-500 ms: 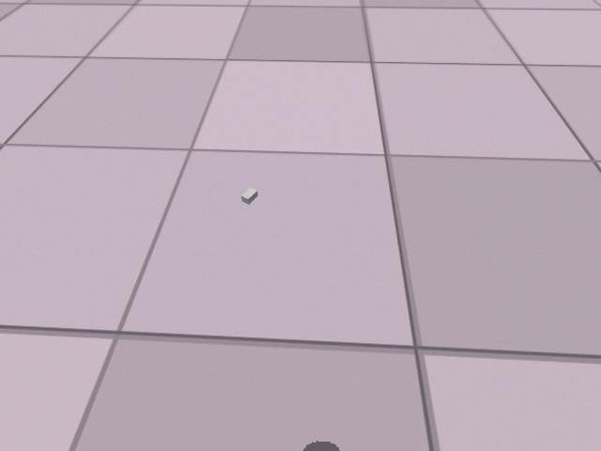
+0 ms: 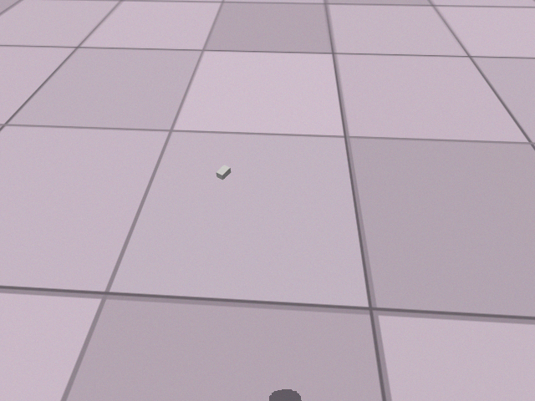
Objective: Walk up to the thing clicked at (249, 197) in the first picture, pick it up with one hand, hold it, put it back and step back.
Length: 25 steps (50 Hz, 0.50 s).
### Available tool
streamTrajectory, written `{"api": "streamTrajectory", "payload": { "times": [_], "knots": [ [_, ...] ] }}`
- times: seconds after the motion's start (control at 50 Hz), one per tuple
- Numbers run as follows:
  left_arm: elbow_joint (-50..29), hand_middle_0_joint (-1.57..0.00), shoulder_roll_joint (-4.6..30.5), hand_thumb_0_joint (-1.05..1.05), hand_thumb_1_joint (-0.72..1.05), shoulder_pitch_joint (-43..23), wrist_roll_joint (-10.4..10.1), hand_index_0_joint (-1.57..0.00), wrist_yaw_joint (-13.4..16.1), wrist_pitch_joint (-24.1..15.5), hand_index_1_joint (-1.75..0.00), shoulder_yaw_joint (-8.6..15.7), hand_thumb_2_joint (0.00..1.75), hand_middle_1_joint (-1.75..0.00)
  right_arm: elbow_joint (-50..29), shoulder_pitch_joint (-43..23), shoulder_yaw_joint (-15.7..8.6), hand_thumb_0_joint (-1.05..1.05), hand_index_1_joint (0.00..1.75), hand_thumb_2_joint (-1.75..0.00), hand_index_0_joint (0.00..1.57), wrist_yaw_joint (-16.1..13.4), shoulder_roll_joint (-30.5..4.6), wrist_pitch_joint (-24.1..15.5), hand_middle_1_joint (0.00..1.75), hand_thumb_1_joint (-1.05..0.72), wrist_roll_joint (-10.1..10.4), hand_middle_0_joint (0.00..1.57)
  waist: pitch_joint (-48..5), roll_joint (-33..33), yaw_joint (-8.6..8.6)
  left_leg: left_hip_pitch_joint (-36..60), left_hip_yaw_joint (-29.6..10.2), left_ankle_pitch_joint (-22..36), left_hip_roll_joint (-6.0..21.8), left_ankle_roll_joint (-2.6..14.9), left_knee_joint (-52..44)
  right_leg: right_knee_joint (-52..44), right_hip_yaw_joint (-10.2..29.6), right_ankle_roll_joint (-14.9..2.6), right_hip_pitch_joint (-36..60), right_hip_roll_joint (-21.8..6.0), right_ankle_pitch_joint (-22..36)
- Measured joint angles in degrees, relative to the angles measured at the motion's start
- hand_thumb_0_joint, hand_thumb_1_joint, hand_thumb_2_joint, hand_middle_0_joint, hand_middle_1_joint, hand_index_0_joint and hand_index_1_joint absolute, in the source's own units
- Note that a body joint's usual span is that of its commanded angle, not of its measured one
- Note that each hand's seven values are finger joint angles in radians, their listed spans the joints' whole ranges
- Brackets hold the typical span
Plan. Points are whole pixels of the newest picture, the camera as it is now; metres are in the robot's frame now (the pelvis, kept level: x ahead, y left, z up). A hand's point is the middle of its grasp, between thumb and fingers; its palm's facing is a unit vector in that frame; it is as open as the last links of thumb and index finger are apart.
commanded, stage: stand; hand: left
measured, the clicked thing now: (223, 172) +1.32 +0.23 -0.77
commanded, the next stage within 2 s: walk up in 0.62 s
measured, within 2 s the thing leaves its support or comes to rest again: neither
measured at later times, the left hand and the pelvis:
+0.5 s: hand out of the picture +0.07 +0.25 -0.16, palm faces -0.02 -0.94 -0.34, open 7.4 cm; pelvis +0.00 +0.00 +0.00, yaw +0 degrees
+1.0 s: hand out of the picture +0.08 +0.36 -0.19, palm faces +0.26 -0.91 -0.33, open 7.4 cm; pelvis +0.08 +0.05 -0.04, yaw +16 degrees
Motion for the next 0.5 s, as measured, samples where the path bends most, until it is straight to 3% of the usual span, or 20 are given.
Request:
{"api": "streamTrajectory", "payload": {
  "times": [0.5],
  "knots": [
    [-0.01,-0.21,0.19,0.01,0.91,0.79,0.02,-0.21,-0.03,0.08,-0.30,-0.11,0.90,-0.30,0.07,0.50,0.10,0.01,0.30,-0.90,0.20,0.08,-0.20,-0.06,0.30,-0.90,-0.06,0.20,-0.40,0.06,0.11,0.31,0.04,0.48,-0.26,0.13,-0.70,-0.15,0.04,0.15,0.06,-0.27,0.17]
  ]
}}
